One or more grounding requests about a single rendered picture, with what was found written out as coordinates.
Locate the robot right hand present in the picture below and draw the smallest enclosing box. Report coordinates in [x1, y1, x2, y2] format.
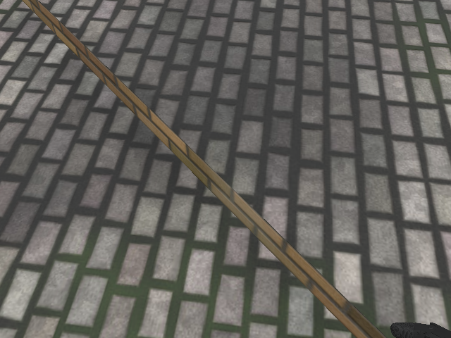
[390, 323, 451, 338]

